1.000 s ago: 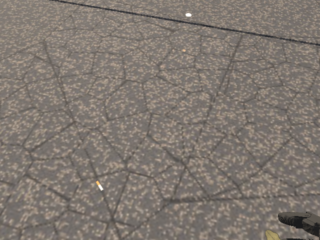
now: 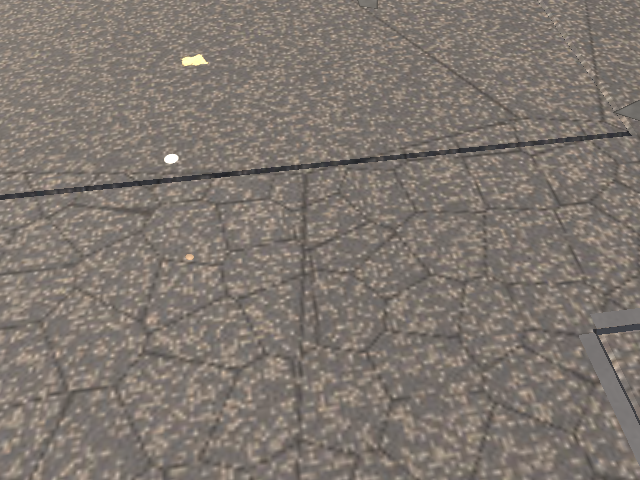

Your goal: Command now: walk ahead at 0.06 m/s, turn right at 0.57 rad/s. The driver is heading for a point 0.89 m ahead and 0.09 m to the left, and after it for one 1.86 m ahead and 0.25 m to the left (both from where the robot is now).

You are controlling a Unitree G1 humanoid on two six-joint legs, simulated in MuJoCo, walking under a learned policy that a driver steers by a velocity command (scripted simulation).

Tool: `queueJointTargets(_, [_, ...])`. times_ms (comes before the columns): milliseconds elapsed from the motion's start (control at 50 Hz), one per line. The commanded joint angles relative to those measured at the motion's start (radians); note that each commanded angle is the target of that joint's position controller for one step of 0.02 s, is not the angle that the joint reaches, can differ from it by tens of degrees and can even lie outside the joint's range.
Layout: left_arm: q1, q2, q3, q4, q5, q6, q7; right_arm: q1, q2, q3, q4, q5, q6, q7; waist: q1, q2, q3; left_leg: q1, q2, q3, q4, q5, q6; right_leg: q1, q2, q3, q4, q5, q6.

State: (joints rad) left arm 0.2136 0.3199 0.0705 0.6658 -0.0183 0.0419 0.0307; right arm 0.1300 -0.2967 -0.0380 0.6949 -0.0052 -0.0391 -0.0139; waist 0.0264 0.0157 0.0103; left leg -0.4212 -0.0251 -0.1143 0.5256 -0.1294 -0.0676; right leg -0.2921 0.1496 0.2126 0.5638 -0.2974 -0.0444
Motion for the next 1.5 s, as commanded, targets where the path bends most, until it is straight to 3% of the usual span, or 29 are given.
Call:
queueJointTargets(20, [0.015, 0.045, 0.008, -0.081, 0.019, -0.012, 0.001, 0.054, -0.206, -0.063, -0.069, -0.019, -0.022, -0.014, -0.012, 0.053, -0.173, 0.334, 0.295, -0.216, -0.149, 0.422, 0.138, -0.066, -0.089, 0.085, 0.211, -0.089, -0.013])
queueJointTargets(40, [0.067, 0.072, 0.012, -0.104, 0.010, -0.017, -0.001, 0.098, -0.225, -0.072, -0.040, -0.041, -0.005, -0.012, 0.012, 0.289, -0.183, 0.421, 0.449, -0.472, -0.175, 0.443, 0.318, -0.281, 0.006, -0.049, 0.382, -0.422, 0.035])
queueJointTargets(80, [0.038, 0.170, 0.043, -0.073, 0.002, -0.016, -0.005, 0.084, -0.130, -0.054, -0.060, -0.013, 0.001, -0.014, -0.032, 0.134, -0.128, 0.388, 0.373, -0.375, -0.212, -0.046, 0.291, -0.382, -0.115, -0.062, 0.579, -0.254, 0.074])
queueJointTargets(120, [-0.003, 0.137, 0.040, -0.078, 0.005, -0.002, -0.005, 0.055, -0.120, -0.049, -0.058, 0.005, 0.007, -0.020, -0.040, 0.123, -0.062, 0.328, 0.294, -0.275, -0.264, -0.283, 0.237, -0.414, -0.151, -0.101, 0.583, -0.147, 0.095])
queueJointTargets(200, [-0.047, 0.042, 0.010, -0.090, 0.010, -0.019, -0.014, 0.060, -0.113, -0.046, -0.041, -0.012, 0.008, -0.024, -0.057, 0.129, -0.037, 0.259, 0.233, -0.092, -0.266, 0.032, 0.262, -0.287, -0.144, -0.163, 0.401, -0.111, 0.113])
queueJointTargets(300, [-0.050, 0.043, 0.000, -0.083, 0.013, -0.022, -0.028, 0.061, -0.152, -0.056, -0.012, 0.011, 0.017, -0.001, -0.053, 0.167, -0.105, 0.243, 0.256, -0.030, -0.192, 0.264, 0.279, -0.045, -0.139, -0.216, 0.091, -0.013, 0.094])
queueJointTargets(340, [0.004, 0.014, -0.004, -0.051, 0.023, -0.022, -0.031, 0.045, -0.096, -0.030, 0.001, 0.022, 0.017, 0.009, -0.006, 0.133, -0.100, 0.161, 0.220, -0.020, -0.150, 0.170, 0.230, 0.151, -0.129, -0.216, -0.165, 0.173, 0.057])
queueJointTargets(360, [0.006, 0.039, 0.000, -0.056, 0.033, -0.022, -0.025, 0.083, -0.063, -0.015, 0.019, 0.017, 0.008, 0.016, -0.004, 0.101, -0.103, 0.094, 0.187, -0.011, -0.133, 0.087, 0.163, 0.275, -0.171, -0.160, -0.224, 0.262, 0.034])
queueJointTargets(380, [0.034, 0.118, 0.013, -0.067, 0.046, -0.019, -0.012, 0.104, -0.024, 0.001, 0.014, -0.016, -0.001, 0.026, -0.023, -0.042, -0.145, 0.026, 0.115, 0.044, -0.015, -0.109, 0.085, 0.380, -0.343, 0.009, -0.201, 0.483, -0.009])
queueJointTargets(400, [-0.042, 0.104, 0.003, -0.060, 0.060, -0.015, -0.010, 0.163, 0.017, 0.013, 0.015, -0.010, -0.002, 0.024, -0.093, -0.201, -0.150, 0.081, 0.087, 0.087, -0.037, -0.267, 0.044, 0.230, -0.419, 0.036, -0.190, 0.376, -0.106])
queueJointTargets(420, [-0.105, 0.045, -0.008, -0.076, 0.054, -0.021, -0.017, 0.126, -0.045, 0.004, 0.026, -0.008, 0.007, 0.015, -0.068, -0.163, -0.098, 0.141, 0.092, 0.089, -0.049, -0.199, 0.020, 0.144, -0.353, -0.009, -0.205, 0.195, -0.107])
queueJointTargets(480, [-0.071, 0.099, 0.012, -0.055, 0.041, -0.035, -0.013, 0.083, -0.125, -0.022, 0.015, 0.001, 0.026, -0.007, -0.026, -0.170, -0.023, 0.050, 0.064, 0.089, 0.025, -0.063, 0.018, 0.160, -0.303, -0.057, -0.187, 0.205, -0.056])
queueJointTargets(580, [0.011, 0.108, 0.029, -0.033, 0.033, -0.031, 0.017, 0.075, -0.096, -0.040, -0.010, 0.019, 0.052, 0.000, 0.017, -0.196, -0.067, -0.147, 0.066, 0.084, 0.487, -0.503, -0.003, 0.261, -0.532, 0.053, -0.178, 0.690, -0.236])
queueJointTargets(640, [-0.102, 0.101, 0.035, -0.040, 0.024, -0.038, 0.015, 0.082, -0.065, -0.044, -0.009, 0.026, 0.082, 0.000, -0.030, -0.131, -0.039, -0.122, 0.101, 0.083, 0.471, -0.422, -0.010, 0.190, -0.491, -0.070, -0.203, 0.610, -0.201])
queueJointTargets(740, [-0.132, 0.122, 0.048, -0.017, 0.004, -0.025, 0.009, 0.077, -0.078, -0.051, -0.044, 0.030, 0.091, 0.035, -0.035, -0.156, -0.088, 0.067, 0.067, 0.169, 0.179, -0.208, 0.029, 0.180, -0.459, -0.196, -0.138, 0.548, -0.144])
queueJointTargets(780, [-0.111, 0.110, 0.045, 0.007, -0.012, -0.026, 0.008, 0.139, -0.098, -0.066, -0.032, 0.023, 0.090, 0.040, -0.066, -0.116, -0.101, 0.221, 0.019, 0.192, -0.013, -0.031, 0.081, 0.112, -0.422, -0.257, -0.018, 0.388, -0.066])
queueJointTargets(800, [-0.046, 0.073, 0.037, 0.028, 0.009, -0.029, 0.000, 0.157, -0.171, -0.090, -0.039, 0.017, 0.086, 0.026, -0.052, 0.059, -0.098, 0.347, 0.090, 0.048, -0.099, 0.256, 0.134, -0.024, -0.343, -0.343, 0.168, 0.152, 0.021])
queueJointTargets(820, [-0.084, 0.019, 0.012, -0.027, 0.065, -0.029, -0.003, 0.162, -0.302, -0.113, -0.078, 0.003, 0.076, 0.011, -0.041, 0.347, -0.091, 0.452, 0.376, -0.368, -0.126, 0.656, 0.319, -0.314, -0.183, -0.349, 0.477, -0.398, 0.125])
queueJointTargets(840, [-0.160, 0.066, 0.025, -0.040, 0.041, -0.032, 0.003, 0.196, -0.265, -0.098, -0.086, -0.031, 0.052, 0.025, -0.115, 0.218, -0.186, 0.424, 0.425, -0.446, -0.171, 0.540, 0.446, -0.349, -0.146, -0.170, 0.636, -0.440, 0.118])
queueJointTargets(860, [-0.174, 0.094, 0.034, -0.036, 0.014, -0.029, 0.007, 0.153, -0.244, -0.090, -0.088, -0.028, 0.032, 0.030, -0.092, 0.139, -0.130, 0.390, 0.378, -0.361, -0.182, 0.438, 0.415, -0.375, -0.165, -0.142, 0.680, -0.363, 0.101])
queueJointTargets(900, [-0.148, 0.110, 0.045, -0.003, 0.020, -0.023, 0.022, 0.060, -0.185, -0.075, -0.094, 0.014, 0.027, 0.015, -0.047, 0.068, -0.076, 0.351, 0.288, -0.258, -0.175, 0.297, 0.315, -0.385, -0.198, -0.125, 0.624, -0.201, 0.094])
queueJointTargets(1080, [-0.142, 0.069, 0.038, 0.009, 0.017, -0.034, 0.017, 0.062, -0.184, -0.073, -0.120, 0.014, 0.052, -0.021, -0.044, 0.104, -0.082, 0.337, 0.205, -0.263, -0.193, 0.164, 0.294, -0.296, -0.144, -0.106, 0.364, -0.035, 0.149])
queueJointTargets(1200, [-0.137, 0.073, 0.037, 0.014, 0.011, -0.056, 0.001, 0.034, -0.183, -0.075, -0.135, 0.007, 0.067, -0.017, -0.054, 0.131, -0.079, 0.270, 0.188, -0.333, -0.170, 0.092, 0.298, -0.179, -0.133, -0.104, 0.203, -0.053, 0.142])
queueJointTargets(1260, [-0.108, 0.066, 0.028, 0.025, 0.009, -0.063, -0.014, 0.019, -0.139, -0.054, -0.129, -0.001, 0.072, -0.010, -0.059, 0.132, -0.113, 0.266, 0.196, -0.316, -0.126, 0.206, 0.292, -0.074, -0.158, -0.136, 0.124, -0.050, 0.125])
queueJointTargets(1320, [-0.071, 0.014, 0.002, 0.044, 0.029, -0.075, -0.036, 0.033, -0.050, -0.013, -0.086, -0.005, 0.064, -0.003, -0.020, 0.086, -0.100, 0.196, 0.138, -0.247, -0.112, 0.122, 0.211, 0.152, -0.182, -0.135, -0.218, 0.241, 0.082])
queueJointTargets(1360, [-0.124, 0.118, 0.009, 0.019, 0.044, -0.075, -0.031, 0.165, -0.067, -0.020, -0.051, -0.043, 0.042, 0.003, -0.136, -0.123, -0.081, 0.165, -0.005, -0.092, -0.032, -0.194, 0.109, 0.167, -0.334, 0.039, -0.177, 0.514, -0.027])
queueJointTargets(1380, [-0.155, 0.096, 0.005, 0.026, 0.039, -0.074, -0.034, 0.130, -0.076, -0.021, -0.053, -0.046, 0.039, -0.001, -0.126, -0.173, -0.058, 0.232, -0.001, -0.054, -0.074, -0.173, 0.070, 0.049, -0.342, 0.073, -0.211, 0.312, -0.084])
queueJointTargets(1420, [-0.138, 0.109, 0.010, 0.028, 0.023, -0.077, -0.036, 0.025, -0.122, -0.039, -0.059, -0.027, 0.042, -0.015, -0.063, -0.151, -0.020, 0.241, -0.011, -0.028, -0.038, -0.110, 0.061, 0.020, -0.287, 0.070, -0.229, 0.165, -0.053])
queueJointTargets(1500, [-0.092, 0.124, 0.012, 0.032, 0.004, -0.071, -0.017, 0.034, -0.079, -0.039, -0.068, -0.017, 0.043, -0.025, -0.050, -0.172, -0.052, 0.213, -0.028, 0.021, -0.017, -0.160, 0.062, 0.061, -0.283, 0.145, -0.211, 0.125, -0.077])
